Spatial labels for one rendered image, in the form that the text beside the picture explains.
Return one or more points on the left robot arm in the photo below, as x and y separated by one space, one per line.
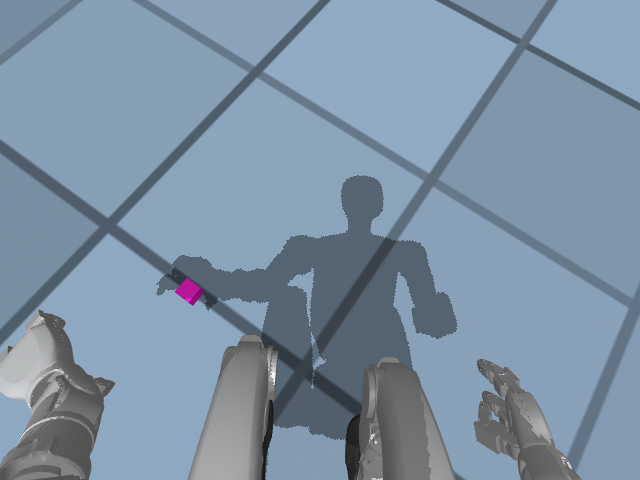
56 444

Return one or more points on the cube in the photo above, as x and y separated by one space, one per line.
189 291

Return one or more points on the left robot hand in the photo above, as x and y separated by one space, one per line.
43 345

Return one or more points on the right robot foot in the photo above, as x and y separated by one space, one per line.
352 448

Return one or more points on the right robot hand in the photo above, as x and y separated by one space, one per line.
522 423

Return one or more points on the right robot arm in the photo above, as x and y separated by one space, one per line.
541 462

